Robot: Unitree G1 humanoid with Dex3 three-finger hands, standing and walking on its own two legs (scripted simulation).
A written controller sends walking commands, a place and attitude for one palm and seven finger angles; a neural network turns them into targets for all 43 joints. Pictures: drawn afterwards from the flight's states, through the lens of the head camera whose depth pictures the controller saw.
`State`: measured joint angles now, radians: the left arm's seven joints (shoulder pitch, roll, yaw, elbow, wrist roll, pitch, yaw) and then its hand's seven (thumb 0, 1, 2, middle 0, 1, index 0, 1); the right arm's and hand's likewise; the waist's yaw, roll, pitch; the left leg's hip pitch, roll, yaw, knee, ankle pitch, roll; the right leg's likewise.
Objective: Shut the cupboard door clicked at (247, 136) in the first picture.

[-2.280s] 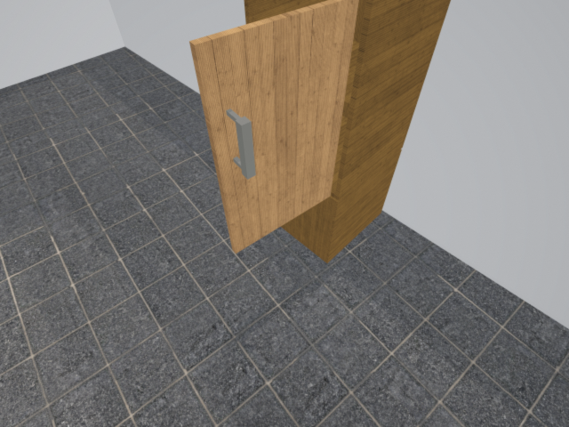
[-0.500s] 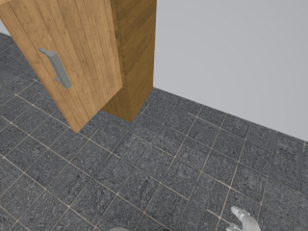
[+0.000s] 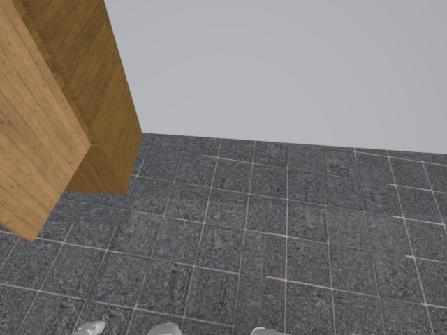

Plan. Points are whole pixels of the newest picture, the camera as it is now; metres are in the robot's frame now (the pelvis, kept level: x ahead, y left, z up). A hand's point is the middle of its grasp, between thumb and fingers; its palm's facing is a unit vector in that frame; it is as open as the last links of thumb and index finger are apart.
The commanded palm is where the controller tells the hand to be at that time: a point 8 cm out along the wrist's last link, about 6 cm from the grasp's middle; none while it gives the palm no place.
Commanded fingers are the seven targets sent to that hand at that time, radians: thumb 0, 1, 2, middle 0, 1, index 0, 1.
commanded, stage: walk to a spot facing it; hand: left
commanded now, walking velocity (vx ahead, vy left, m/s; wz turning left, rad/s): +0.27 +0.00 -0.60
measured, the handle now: out of the picture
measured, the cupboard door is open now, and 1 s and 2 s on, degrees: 83 83 83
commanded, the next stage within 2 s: turn to face it in 1.34 s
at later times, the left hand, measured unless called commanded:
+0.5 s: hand (167, 280) +0.23 +0.13 -0.16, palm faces -0.31 -0.93 -0.21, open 7.4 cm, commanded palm none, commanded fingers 0.00 0.90 0.90 -0.20 -0.30 -0.20 -0.30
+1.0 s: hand (236, 188) +0.47 -0.02 -0.16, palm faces -0.48 -0.85 -0.20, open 7.4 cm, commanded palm none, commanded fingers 0.00 0.90 0.90 -0.20 -0.30 -0.20 -0.30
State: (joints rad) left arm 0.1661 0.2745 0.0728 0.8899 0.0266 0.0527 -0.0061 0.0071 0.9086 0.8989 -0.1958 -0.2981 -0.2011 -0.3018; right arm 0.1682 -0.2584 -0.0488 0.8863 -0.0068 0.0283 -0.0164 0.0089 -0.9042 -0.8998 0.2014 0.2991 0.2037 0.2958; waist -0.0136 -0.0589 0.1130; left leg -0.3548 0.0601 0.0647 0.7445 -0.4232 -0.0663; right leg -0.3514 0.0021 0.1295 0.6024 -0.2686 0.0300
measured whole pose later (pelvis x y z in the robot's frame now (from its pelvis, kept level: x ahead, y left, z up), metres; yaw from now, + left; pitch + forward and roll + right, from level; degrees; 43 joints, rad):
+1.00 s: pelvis +0.28 -0.13 +0.00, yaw -29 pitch +0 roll -2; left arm 0.14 0.21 0.07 0.93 0.02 -0.04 -0.02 0.00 0.91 0.90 -0.19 -0.30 -0.20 -0.30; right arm 0.32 -0.23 -0.06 1.04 -0.03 0.01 0.01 0.01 -0.90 -0.90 0.20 0.30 0.20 0.30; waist -0.04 0.02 0.08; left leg -0.40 0.15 0.07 1.08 -0.47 -0.04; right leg -0.31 -0.02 -0.08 0.58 -0.28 -0.01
